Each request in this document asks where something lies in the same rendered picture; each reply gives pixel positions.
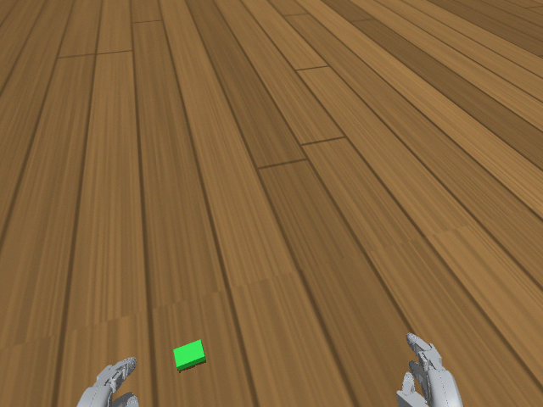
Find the right robot hand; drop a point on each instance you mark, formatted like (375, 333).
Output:
(438, 385)

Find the left robot hand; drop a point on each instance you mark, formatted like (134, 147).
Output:
(108, 382)

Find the small box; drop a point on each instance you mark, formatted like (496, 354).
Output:
(190, 354)

